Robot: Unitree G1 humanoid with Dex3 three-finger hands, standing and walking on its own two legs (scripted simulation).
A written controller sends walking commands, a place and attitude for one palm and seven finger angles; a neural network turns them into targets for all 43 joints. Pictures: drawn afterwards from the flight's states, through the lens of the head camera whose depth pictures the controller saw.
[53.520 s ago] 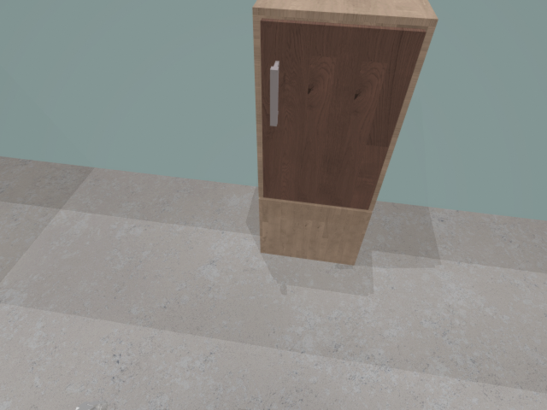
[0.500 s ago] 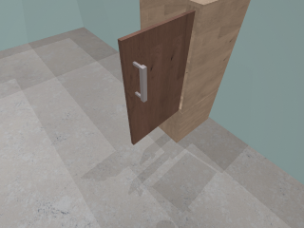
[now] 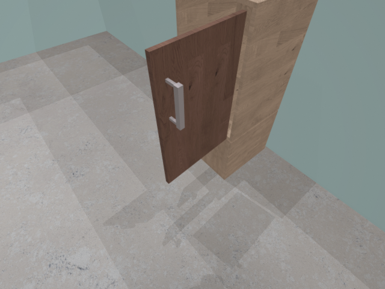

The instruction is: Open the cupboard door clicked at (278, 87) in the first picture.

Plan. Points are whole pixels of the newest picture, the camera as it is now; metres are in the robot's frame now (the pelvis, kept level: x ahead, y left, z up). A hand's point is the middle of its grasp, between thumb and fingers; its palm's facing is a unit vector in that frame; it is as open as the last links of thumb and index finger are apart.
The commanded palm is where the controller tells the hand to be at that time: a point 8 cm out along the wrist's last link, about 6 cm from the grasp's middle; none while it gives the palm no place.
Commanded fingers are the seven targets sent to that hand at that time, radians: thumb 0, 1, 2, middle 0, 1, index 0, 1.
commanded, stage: look to check the result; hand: left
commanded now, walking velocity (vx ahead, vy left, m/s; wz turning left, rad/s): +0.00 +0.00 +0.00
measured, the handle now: (175, 105) +0.59 +0.09 +0.03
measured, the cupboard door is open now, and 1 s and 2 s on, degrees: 94 94 94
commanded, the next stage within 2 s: stand and wait in 0.20 s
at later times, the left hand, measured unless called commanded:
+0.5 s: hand out of the picture +0.03 +0.18 -0.17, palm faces +0.03 -0.98 -0.22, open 7.3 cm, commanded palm none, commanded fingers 0.00 0.90 0.90 -0.20 -0.30 -0.20 -0.30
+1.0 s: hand out of the picture +0.05 +0.19 -0.17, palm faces +0.02 -0.97 -0.24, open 7.3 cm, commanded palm none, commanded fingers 0.00 0.90 0.90 -0.20 -0.30 -0.20 -0.30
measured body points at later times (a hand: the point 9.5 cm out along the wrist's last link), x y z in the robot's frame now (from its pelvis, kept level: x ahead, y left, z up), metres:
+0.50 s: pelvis +0.01 +0.00 +0.00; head +0.03 -0.01 +0.45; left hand +0.03 +0.23 -0.15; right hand +0.02 -0.23 -0.16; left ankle +0.01 +0.12 -0.74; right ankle +0.02 -0.11 -0.74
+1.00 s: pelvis +0.02 +0.00 +0.00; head +0.04 -0.01 +0.45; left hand +0.05 +0.25 -0.15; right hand +0.05 -0.25 -0.16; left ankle +0.01 +0.12 -0.74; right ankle +0.02 -0.11 -0.74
